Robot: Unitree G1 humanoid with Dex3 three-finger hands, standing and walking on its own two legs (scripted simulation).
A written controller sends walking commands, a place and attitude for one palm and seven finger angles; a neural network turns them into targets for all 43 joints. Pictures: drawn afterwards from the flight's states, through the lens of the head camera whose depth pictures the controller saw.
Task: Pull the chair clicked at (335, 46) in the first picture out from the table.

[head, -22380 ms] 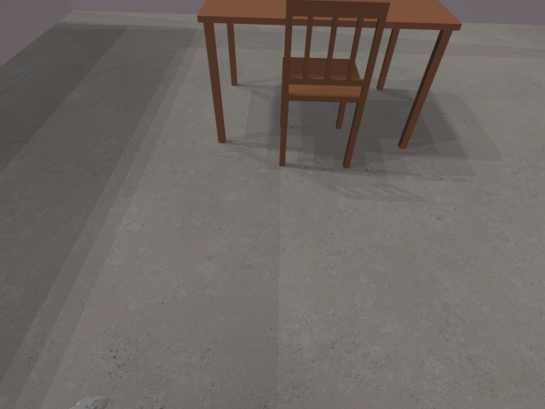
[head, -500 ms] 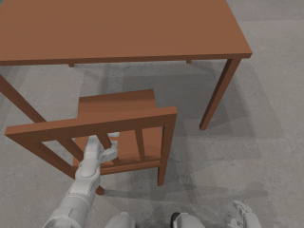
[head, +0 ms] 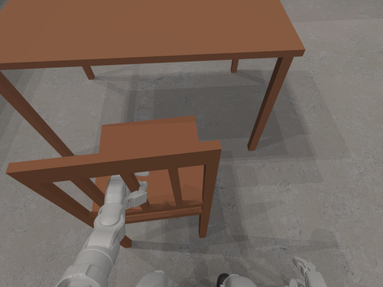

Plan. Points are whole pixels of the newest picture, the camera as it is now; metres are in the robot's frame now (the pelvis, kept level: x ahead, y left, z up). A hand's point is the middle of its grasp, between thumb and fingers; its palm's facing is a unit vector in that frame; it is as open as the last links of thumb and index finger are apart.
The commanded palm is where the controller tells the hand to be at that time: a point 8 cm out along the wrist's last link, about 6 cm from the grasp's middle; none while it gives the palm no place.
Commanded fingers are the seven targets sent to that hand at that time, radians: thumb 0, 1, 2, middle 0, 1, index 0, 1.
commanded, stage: step backward, pulling the chair out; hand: left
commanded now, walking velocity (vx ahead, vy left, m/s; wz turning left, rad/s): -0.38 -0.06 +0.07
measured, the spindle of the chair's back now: (137, 192) +0.34 +0.15 -0.11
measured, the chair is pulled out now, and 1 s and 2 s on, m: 0.30 0.59 0.64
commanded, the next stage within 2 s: stop walking, hand still on the chair in 0.74 s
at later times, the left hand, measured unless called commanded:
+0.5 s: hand (133, 253) +0.19 +0.13 -0.06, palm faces +0.01 -0.98 -0.18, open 5.3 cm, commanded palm +0.16 +0.18 -0.06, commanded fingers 0.00 0.90 0.90 -0.50 -1.45 -0.50 -1.45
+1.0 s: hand out of the picture +0.04 +0.11 -0.06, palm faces +0.04 -0.99 -0.16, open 5.3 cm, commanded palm +0.01 +0.17 -0.05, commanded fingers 0.00 0.90 0.90 -0.50 -1.45 -0.50 -1.45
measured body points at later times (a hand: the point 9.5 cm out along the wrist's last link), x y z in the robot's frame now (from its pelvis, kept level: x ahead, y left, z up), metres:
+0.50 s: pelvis -0.13 +0.00 +0.00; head -0.06 -0.02 +0.44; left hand +0.19 +0.18 -0.05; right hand -0.01 -0.24 -0.14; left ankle -0.11 +0.13 -0.71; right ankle -0.10 -0.14 -0.73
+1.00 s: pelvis -0.27 -0.02 +0.00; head -0.22 -0.03 +0.44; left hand +0.03 +0.17 -0.05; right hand -0.15 -0.27 -0.13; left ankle -0.26 +0.11 -0.72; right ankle -0.20 -0.14 -0.73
